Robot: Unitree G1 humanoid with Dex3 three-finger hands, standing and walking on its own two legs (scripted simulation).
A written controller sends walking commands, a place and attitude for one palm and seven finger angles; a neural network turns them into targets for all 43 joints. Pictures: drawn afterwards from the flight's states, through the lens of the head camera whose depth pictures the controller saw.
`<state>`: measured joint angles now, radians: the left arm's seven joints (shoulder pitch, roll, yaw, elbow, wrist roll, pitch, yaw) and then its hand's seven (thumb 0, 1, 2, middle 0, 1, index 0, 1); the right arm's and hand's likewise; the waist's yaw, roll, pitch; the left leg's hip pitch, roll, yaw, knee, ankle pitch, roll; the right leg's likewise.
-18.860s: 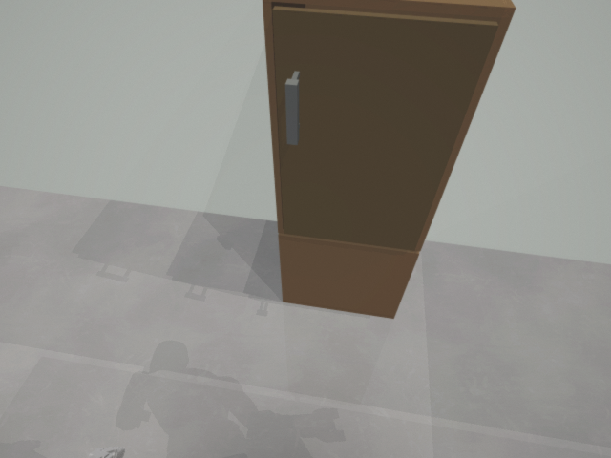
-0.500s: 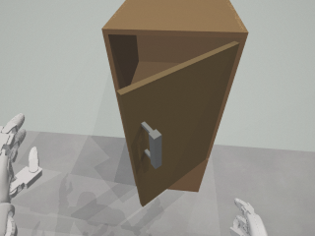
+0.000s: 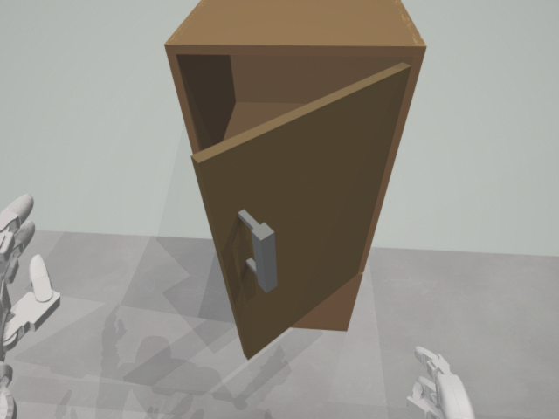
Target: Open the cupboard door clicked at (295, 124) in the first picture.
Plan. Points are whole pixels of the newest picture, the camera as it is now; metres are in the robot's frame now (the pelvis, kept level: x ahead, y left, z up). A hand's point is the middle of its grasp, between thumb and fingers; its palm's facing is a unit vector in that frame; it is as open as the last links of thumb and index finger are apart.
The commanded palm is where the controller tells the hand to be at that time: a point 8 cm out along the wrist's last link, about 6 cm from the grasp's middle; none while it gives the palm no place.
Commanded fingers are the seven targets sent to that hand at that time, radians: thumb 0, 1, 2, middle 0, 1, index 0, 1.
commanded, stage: step back with the hand held close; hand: left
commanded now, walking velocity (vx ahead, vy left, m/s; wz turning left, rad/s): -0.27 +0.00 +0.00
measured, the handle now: (257, 251) +0.33 +0.08 +0.08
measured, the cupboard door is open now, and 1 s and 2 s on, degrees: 43 43 43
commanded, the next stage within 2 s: stop stepping back and stand still in 1.00 s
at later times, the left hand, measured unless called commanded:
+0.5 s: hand out of the picture +0.12 +0.29 +0.15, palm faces +0.40 -0.78 -0.49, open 7.4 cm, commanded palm +0.06 +0.33 +0.17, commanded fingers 0.00 0.90 0.90 -0.20 -0.30 -0.20 -0.30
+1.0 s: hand out of the picture +0.02 +0.33 +0.17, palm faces +0.49 -0.79 -0.37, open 7.4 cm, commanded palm -0.04 +0.35 +0.17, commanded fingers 0.00 0.90 0.90 -0.20 -0.30 -0.20 -0.30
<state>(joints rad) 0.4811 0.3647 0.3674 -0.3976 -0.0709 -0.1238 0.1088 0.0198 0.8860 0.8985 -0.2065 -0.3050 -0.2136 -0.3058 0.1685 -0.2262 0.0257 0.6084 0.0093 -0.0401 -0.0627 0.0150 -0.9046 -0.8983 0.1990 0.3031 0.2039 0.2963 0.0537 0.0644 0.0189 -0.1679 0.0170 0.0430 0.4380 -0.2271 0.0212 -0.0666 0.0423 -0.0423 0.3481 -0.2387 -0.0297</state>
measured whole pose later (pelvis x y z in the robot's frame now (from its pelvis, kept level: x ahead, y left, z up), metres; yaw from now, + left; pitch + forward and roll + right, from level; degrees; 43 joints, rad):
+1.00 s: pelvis -0.17 +0.05 -0.01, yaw +1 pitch +1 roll -5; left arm 0.51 0.42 0.45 -0.58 -0.05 -0.22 0.18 0.02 0.89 0.90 -0.21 -0.30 -0.21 -0.31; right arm 0.19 -0.15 0.00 0.63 -0.01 -0.13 -0.04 0.01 -0.90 -0.90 0.20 0.30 0.20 0.30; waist 0.02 0.01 0.01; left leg -0.45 0.05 0.04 0.43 0.00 0.07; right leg -0.33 0.08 0.00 1.02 -0.51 0.01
